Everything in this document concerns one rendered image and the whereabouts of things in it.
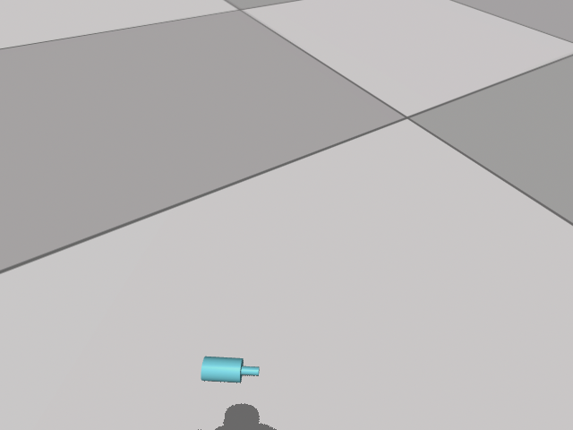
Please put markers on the bottle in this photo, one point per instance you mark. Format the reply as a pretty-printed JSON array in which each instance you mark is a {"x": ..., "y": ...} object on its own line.
[{"x": 225, "y": 369}]

